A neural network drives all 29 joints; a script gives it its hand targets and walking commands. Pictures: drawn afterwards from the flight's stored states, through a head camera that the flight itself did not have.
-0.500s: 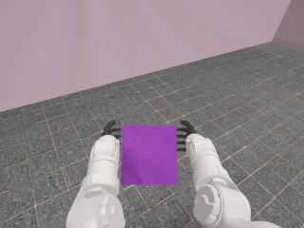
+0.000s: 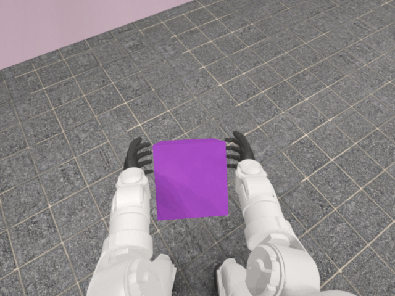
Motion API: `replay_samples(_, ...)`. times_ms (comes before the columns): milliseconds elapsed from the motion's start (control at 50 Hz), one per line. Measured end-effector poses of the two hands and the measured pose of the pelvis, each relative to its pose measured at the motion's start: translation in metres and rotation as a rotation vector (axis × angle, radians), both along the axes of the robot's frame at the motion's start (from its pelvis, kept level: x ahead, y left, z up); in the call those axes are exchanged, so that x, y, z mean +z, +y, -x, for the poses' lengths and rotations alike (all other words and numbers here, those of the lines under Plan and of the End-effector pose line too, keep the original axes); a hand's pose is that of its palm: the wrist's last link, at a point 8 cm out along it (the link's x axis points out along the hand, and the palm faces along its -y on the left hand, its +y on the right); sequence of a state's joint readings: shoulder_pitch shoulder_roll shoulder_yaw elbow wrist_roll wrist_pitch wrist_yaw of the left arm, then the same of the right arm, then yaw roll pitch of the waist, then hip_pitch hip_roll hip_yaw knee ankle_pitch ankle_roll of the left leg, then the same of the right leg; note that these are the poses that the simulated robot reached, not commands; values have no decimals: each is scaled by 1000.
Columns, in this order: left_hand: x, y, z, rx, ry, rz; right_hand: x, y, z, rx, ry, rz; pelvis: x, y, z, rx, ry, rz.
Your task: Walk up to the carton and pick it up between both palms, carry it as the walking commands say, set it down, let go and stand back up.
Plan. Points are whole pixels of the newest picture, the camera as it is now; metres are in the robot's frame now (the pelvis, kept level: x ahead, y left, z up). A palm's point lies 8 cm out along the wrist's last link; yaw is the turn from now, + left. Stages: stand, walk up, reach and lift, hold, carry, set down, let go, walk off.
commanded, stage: set down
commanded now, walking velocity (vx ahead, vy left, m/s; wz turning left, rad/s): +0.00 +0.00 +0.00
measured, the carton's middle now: (189, 172) +0.39 +0.06 -0.13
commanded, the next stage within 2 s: none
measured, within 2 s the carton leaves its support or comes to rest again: neither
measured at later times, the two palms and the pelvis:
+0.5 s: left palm (135, 174) +0.37 +0.20 -0.11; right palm (228, 168) +0.41 -0.04 -0.12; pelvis +0.03 +0.02 -0.05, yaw +1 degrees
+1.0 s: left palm (141, 182) +0.38 +0.20 -0.21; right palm (221, 172) +0.44 -0.03 -0.21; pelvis -0.01 +0.02 -0.14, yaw +2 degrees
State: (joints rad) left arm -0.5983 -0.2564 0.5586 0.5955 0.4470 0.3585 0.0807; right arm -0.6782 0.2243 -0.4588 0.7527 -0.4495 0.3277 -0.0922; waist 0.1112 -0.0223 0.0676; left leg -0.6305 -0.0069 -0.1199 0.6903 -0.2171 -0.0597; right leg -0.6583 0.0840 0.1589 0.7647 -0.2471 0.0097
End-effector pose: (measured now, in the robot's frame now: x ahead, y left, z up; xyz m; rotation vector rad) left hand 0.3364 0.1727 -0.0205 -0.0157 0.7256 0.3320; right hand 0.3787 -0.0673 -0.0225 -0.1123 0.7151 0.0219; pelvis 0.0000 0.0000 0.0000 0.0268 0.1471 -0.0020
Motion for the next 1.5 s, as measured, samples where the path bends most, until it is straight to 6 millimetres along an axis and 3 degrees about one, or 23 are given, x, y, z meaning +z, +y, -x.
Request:
replay_samples(200,-43,14,-16,13,-10,-7,-43,14,-19,-5,-14,-24,-13,-2,-30,13,214,8)
replay_samples(360,-71,22,-25,16,-16,4,-73,23,-27,-23,-15,-39,-28,8,-39,19,342,19)
replay_samples(640,-118,24,-33,49,-49,20,-121,28,-37,-46,-42,-26,-72,26,-17,25,428,26)
replay_samples(900,-170,28,-38,90,-49,12,-169,35,-50,-26,-44,-15,-123,26,4,36,462,29)
replay_samples(1500,-265,35,-70,92,-32,10,-267,42,-83,-17,-31,-8,-197,15,7,28,573,15)
